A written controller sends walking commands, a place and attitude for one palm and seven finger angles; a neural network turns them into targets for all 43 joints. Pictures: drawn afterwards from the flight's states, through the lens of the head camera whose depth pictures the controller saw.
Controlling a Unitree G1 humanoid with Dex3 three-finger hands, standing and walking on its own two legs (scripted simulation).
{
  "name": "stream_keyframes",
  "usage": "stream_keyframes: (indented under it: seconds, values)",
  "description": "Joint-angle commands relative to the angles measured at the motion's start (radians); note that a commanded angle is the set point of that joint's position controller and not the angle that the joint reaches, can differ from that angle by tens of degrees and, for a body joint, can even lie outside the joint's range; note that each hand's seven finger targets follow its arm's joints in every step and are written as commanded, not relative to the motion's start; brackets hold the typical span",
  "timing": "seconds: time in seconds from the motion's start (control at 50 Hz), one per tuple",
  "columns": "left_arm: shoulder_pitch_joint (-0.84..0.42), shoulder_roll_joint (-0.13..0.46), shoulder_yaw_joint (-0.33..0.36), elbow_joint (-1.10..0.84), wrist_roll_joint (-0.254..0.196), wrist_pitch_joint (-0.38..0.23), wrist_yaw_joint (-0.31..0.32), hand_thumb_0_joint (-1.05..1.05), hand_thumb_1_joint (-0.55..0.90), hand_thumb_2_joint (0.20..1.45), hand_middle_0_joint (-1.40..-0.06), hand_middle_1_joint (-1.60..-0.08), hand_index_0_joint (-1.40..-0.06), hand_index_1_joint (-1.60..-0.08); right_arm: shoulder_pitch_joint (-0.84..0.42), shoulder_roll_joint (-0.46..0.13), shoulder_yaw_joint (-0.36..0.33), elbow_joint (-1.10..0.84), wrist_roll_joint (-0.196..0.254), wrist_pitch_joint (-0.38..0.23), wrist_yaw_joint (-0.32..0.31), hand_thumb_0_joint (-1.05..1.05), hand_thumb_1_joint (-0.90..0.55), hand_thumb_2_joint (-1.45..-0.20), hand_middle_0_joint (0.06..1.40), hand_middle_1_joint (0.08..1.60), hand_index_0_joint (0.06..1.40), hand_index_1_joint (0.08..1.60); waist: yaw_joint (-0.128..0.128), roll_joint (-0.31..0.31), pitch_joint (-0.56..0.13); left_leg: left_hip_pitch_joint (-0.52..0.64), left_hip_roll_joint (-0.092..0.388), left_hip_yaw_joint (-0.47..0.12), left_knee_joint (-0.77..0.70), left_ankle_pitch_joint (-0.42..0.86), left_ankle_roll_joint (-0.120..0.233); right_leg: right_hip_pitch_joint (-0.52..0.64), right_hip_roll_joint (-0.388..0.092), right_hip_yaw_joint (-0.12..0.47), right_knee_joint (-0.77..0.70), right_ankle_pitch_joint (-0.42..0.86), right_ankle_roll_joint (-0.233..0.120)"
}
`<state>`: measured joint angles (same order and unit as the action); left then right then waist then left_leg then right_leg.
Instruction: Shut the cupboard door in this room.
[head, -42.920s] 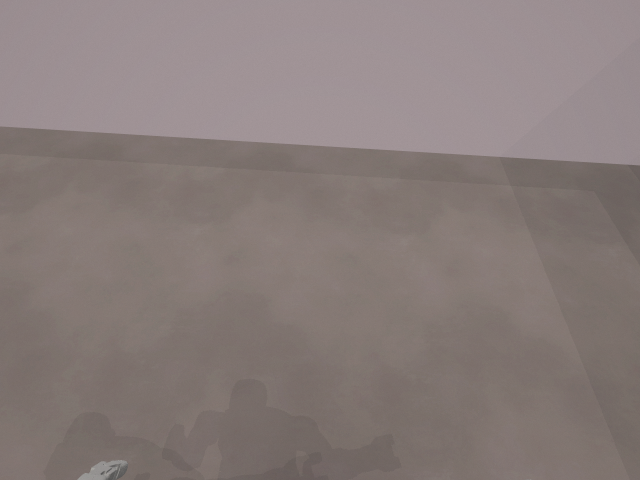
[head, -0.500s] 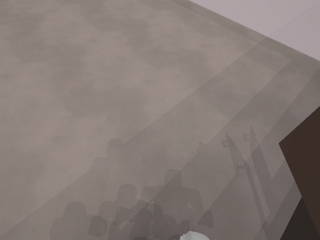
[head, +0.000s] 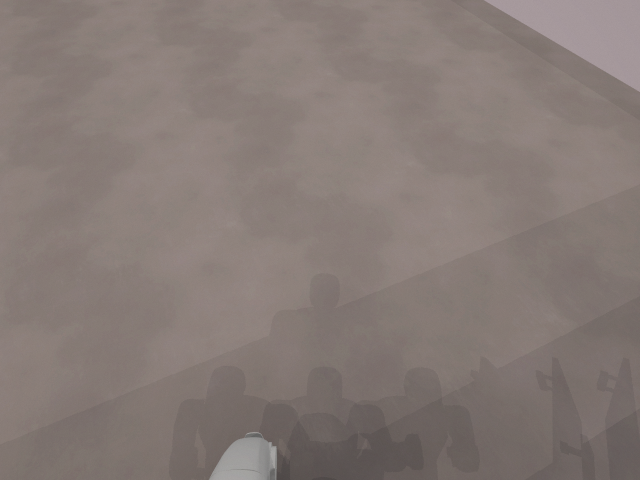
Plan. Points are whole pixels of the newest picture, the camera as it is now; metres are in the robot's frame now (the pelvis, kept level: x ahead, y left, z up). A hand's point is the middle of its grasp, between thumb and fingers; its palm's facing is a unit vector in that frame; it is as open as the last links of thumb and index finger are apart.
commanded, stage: walk to a spot facing it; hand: left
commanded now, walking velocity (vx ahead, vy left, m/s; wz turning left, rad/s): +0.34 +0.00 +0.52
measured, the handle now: out of the picture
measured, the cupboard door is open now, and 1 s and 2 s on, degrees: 46 46 46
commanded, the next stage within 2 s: turn to face it in 0.56 s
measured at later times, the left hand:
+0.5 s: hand (163, 397) +0.25 +0.26 -0.16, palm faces +0.18 -0.96 -0.20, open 7.4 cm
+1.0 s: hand (196, 352) +0.33 +0.24 -0.19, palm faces +0.20 -0.96 -0.18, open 7.2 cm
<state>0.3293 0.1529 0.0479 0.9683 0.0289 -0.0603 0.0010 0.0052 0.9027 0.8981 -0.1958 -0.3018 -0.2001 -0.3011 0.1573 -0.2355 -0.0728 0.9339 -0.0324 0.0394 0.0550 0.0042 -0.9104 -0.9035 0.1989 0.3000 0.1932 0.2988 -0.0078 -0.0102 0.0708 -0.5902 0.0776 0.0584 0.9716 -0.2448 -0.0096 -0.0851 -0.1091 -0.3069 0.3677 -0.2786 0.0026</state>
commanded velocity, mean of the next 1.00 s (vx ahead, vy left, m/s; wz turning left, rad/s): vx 0.20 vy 0.00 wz -0.02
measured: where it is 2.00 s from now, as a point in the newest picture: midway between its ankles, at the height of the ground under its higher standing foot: (307, 407)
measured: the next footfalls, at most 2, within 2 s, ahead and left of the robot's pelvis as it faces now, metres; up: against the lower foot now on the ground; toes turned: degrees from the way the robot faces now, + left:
left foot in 0.16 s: +0.18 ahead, +0.14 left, +0.00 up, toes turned +12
right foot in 0.62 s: +0.39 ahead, -0.06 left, +0.00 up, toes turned +5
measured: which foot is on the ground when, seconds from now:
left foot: up 0.00-0.14, down 0.16-0.64, up 0.66-0.98, down 1.00-1.00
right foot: down 0.00-0.16, up 0.18-0.60, down 0.62-1.00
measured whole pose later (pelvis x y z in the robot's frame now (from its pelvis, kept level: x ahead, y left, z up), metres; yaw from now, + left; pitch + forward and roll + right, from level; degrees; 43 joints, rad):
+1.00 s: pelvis +0.35 +0.06 -0.01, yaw +7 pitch +1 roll -2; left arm 0.31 0.17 0.06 1.02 0.01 0.01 0.00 -0.01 0.93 0.90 -0.20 -0.30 -0.20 -0.30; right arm 0.17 -0.18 -0.03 0.98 -0.02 -0.02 -0.02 0.01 -0.94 -0.90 0.20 0.30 0.20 0.30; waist 0.02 0.00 0.04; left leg -0.32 0.05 0.07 0.55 -0.22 -0.02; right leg -0.23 0.03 -0.04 0.50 -0.28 -0.01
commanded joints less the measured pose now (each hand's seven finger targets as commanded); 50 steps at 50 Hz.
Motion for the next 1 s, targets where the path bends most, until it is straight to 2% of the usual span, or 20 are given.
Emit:
stream_keyframes:
  seconds: [0.0, 0.06, 0.1, 0.12, 0.14, 0.16, 0.18, 0.26, 0.52, 0.56, 0.58, 0.6, 0.62, 0.64, 0.68, 0.72, 0.82, 0.88, 0.94, 0.98]
  values:
    - [0.113, 0.181, 0.047, -0.019, 0.003, -0.02, 0.014, 0.0, 0.9, 0.9, -0.2, -0.3, -0.2, -0.3, -0.174, 0.007, 0.019, -0.135, 0.003, -0.037, 0.014, 0.0, -0.9, -0.9, 0.2, 0.3, 0.2, 0.3, 0.061, -0.116, 0.007, -0.048, 0.001, 0.039, -0.201, -0.009, 0.022, 0.127, -0.278, 0.111, -0.107, 0.385, -0.083]
    - [0.1, 0.206, 0.054, -0.015, 0.006, -0.015, 0.013, 0.0, 0.9, 0.9, -0.2, -0.3, -0.2, -0.3, -0.145, -0.019, 0.015, -0.142, 0.004, -0.05, 0.01, 0.0, -0.9, -0.9, 0.2, 0.3, 0.2, 0.3, 0.034, -0.133, -0.02, 0.091, -0.023, 0.061, -0.297, -0.076, 0.059, 0.123, -0.307, 0.091, -0.012, 0.495, -0.081]
    - [0.069, 0.237, 0.056, -0.023, -0.006, -0.008, 0.007, 0.0, 0.9, 0.9, -0.2, -0.3, -0.2, -0.3, 0.025, -0.063, 0.001, -0.099, -0.005, -0.058, -0.003, 0.0, -0.9, -0.9, 0.2, 0.3, 0.2, 0.3, -0.056, -0.077, -0.109, 0.408, -0.11, 0.13, -0.403, -0.021, 0.081, 0.008, -0.25, -0.012, 0.231, 0.55, -0.043]
    - [0.073, 0.211, 0.052, -0.037, -0.008, -0.004, -0.003, 0.0, 0.9, 0.9, -0.2, -0.3, -0.2, -0.3, 0.165, -0.149, -0.02, -0.065, -0.009, -0.062, -0.017, 0.0, -0.9, -0.9, 0.2, 0.3, 0.2, 0.3, -0.126, 0.053, -0.204, 0.685, -0.021, -0.009, -0.462, -0.047, 0.12, -0.186, -0.208, -0.014, 0.489, 0.359, -0.005]
    - [0.056, 0.157, 0.043, -0.092, -0.016, 0.001, -0.019, 0.0, 0.9, 0.9, -0.2, -0.3, -0.2, -0.3, 0.279, -0.286, -0.055, -0.048, -0.014, -0.066, -0.033, 0.0, -0.9, -0.9, 0.2, 0.3, 0.2, 0.3, -0.163, 0.333, -0.265, 0.895, 0.29, -0.516, -0.572, -0.019, 0.244, -0.547, -0.035, 0.022, 0.821, -0.274, 0.054]
    - [-0.107, 0.177, 0.025, -0.166, -0.009, 0.006, -0.013, 0.0, 0.9, 0.9, -0.2, -0.3, -0.2, -0.3, 0.355, -0.319, -0.055, -0.027, 0.007, -0.061, -0.051, 0.0, -0.9, -0.9, 0.2, 0.3, 0.2, 0.3, -0.197, 0.149, -0.216, 0.867, 0.362, -0.62, -0.639, 0.119, 0.287, -0.671, -0.015, 0.192, 0.931, -0.31, 0.039]
    - [-0.107, 0.148, 0.035, -0.161, -0.009, 0.005, -0.004, 0.0, 0.9, 0.9, -0.2, -0.3, -0.2, -0.3, 0.283, -0.297, -0.045, -0.036, 0.004, -0.069, -0.06, 0.0, -0.9, -0.9, 0.2, 0.3, 0.2, 0.3, -0.141, 0.094, -0.207, 0.756, 0.355, -0.539, -0.649, 0.047, 0.265, -0.67, -0.038, 0.253, 0.974, -0.255, 0.03]
    - [0.009, 0.124, 0.039, -0.064, 0.008, 0.037, -0.02, 0.0, 0.9, 0.9, -0.2, -0.3, -0.2, -0.3, 0.071, -0.128, 0.006, -0.074, 0.006, -0.089, -0.071, 0.0, -0.9, -0.9, 0.2, 0.3, 0.2, 0.3, -0.012, 0.157, -0.071, 0.405, 0.185, -0.297, -0.742, -0.108, 0.183, -0.508, -0.068, 0.287, 0.82, -0.044, 0.034]
    - [-0.222, 0.112, 0.026, -0.13, -0.001, 0.03, -0.033, 0.0, 0.9, 0.9, -0.2, -0.3, -0.2, -0.3, 0.214, -0.087, 0.007, 0.062, 0.003, -0.105, -0.073, 0.0, -0.9, -0.9, 0.2, 0.3, 0.2, 0.3, -0.015, 0.083, 0.0, 0.44, 0.144, -0.202, -0.733, 0.13, 0.21, -0.335, 0.027, 0.242, 0.265, 0.12, 0.026]
    - [-0.125, 0.136, 0.036, -0.101, 0.0, 0.02, -0.029, 0.0, 0.9, 0.9, -0.2, -0.3, -0.2, -0.3, 0.204, -0.089, 0.007, 0.074, 0.006, -0.099, -0.072, 0.0, -0.9, -0.9, 0.2, 0.3, 0.2, 0.3, 0.036, 0.053, -0.022, 0.385, 0.104, -0.18, -0.609, 0.161, 0.168, -0.143, 0.061, 0.224, 0.152, 0.143, 0.013]
    - [-0.003, 0.178, 0.051, -0.068, 0.003, 0.01, -0.023, 0.0, 0.9, 0.9, -0.2, -0.3, -0.2, -0.3, 0.199, -0.071, 0.011, 0.072, 0.015, -0.1, -0.07, 0.0, -0.9, -0.9, 0.2, 0.3, 0.2, 0.3, 0.091, -0.01, -0.076, 0.273, 0.044, -0.144, -0.437, 0.15, 0.131, 0.075, 0.014, 0.298, 0.089, 0.131, -0.006]
    - [0.137, 0.272, 0.074, -0.031, 0.012, -0.002, -0.011, 0.0, 0.9, 0.9, -0.2, -0.3, -0.2, -0.3, 0.221, -0.02, 0.017, 0.051, 0.027, -0.107, -0.059, 0.0, -0.9, -0.9, 0.2, 0.3, 0.2, 0.3, 0.135, -0.229, -0.18, 0.06, -0.09, -0.029, -0.138, -0.06, 0.075, 0.329, -0.228, 0.573, 0.009, 0.118, -0.088]
    - [0.2, 0.323, 0.081, -0.024, 0.002, 0.005, -0.005, 0.0, 0.9, 0.9, -0.2, -0.3, -0.2, -0.3, 0.23, -0.028, 0.014, 0.026, 0.023, -0.103, -0.062, 0.0, -0.9, -0.9, 0.2, 0.3, 0.2, 0.3, 0.133, -0.275, -0.224, -0.026, -0.137, -0.034, 0.136, -0.382, 0.056, 0.318, -0.398, 0.761, -0.097, 0.123, -0.178]
    - [0.116, 0.275, 0.073, -0.036, -0.004, 0.004, 0.003, 0.0, 0.9, 0.9, -0.2, -0.3, -0.2, -0.3, 0.223, -0.045, 0.003, 0.045, 0.017, -0.093, -0.066, 0.0, -0.9, -0.9, 0.2, 0.3, 0.2, 0.3, 0.099, -0.255, -0.184, -0.051, -0.083, -0.116, 0.278, -0.309, 0.055, 0.197, -0.382, 0.77, -0.13, 0.059, -0.18]
    - [-0.04, 0.148, 0.036, -0.061, -0.009, 0.008, 0.015, 0.0, 0.9, 0.9, -0.2, -0.3, -0.2, -0.3, 0.201, -0.002, 0.011, 0.069, 0.013, -0.079, -0.063, 0.0, -0.9, -0.9, 0.2, 0.3, 0.2, 0.3, 0.027, -0.079, -0.07, 0.003, -0.004, -0.114, 0.24, -0.132, 0.036, -0.018, -0.273, 0.512, -0.131, 0.189, -0.164]
    - [-0.07, 0.099, 0.015, -0.047, -0.009, -0.003, 0.015, 0.0, 0.9, 0.9, -0.2, -0.3, -0.2, -0.3, 0.246, 0.047, 0.027, 0.09, 0.009, -0.061, -0.061, 0.0, -0.9, -0.9, 0.2, 0.3, 0.2, 0.3, -0.019, -0.106, -0.055, 0.111, 0.008, -0.058, 0.097, -0.091, 0.007, -0.123, -0.191, 0.346, -0.113, 0.479, -0.147]
    - [-0.023, 0.121, 0.027, -0.008, -0.007, 0.004, 0.016, 0.0, 0.9, 0.9, -0.2, -0.3, -0.2, -0.3, 0.208, 0.079, 0.037, 0.075, 0.009, -0.049, -0.065, 0.0, -0.9, -0.9, 0.2, 0.3, 0.2, 0.3, -0.006, -0.115, -0.105, 0.194, -0.036, 0.04, -0.201, -0.073, -0.033, -0.061, -0.12, 0.37, -0.046, 0.719, -0.174]
    - [-0.037, 0.162, 0.046, -0.016, -0.01, 0.025, 0.017, 0.0, 0.9, 0.9, -0.2, -0.3, -0.2, -0.3, 0.148, 0.04, 0.031, 0.042, 0.014, -0.048, -0.073, 0.0, -0.9, -0.9, 0.2, 0.3, 0.2, 0.3, 0.0, -0.132, -0.112, 0.231, -0.041, 0.02, -0.298, -0.058, -0.036, -0.051, -0.124, 0.436, -0.012, 0.612, -0.18]
    - [-0.079, 0.157, 0.053, -0.032, -0.017, 0.05, 0.015, 0.0, 0.9, 0.9, -0.2, -0.3, -0.2, -0.3, 0.164, -0.02, 0.023, 0.042, 0.016, -0.059, -0.083, 0.0, -0.9, -0.9, 0.2, 0.3, 0.2, 0.3, -0.033, -0.106, -0.101, 0.457, -0.017, -0.001, -0.519, 0.099, -0.029, -0.216, -0.064, 0.443, 0.058, 0.343, -0.109]
    - [-0.048, 0.083, 0.04, -0.058, -0.023, 0.066, 0.007, 0.0, 0.9, 0.9, -0.2, -0.3, -0.2, -0.3, 0.196, -0.158, 0.004, 0.03, 0.0, -0.063, -0.094, 0.0, -0.9, -0.9, 0.2, 0.3, 0.2, 0.3, -0.036, 0.242, -0.107, 0.569, 0.291, -0.286, -0.616, 0.304, 0.116, -0.409, 0.125, 0.3, 0.289, -0.171, -0.011]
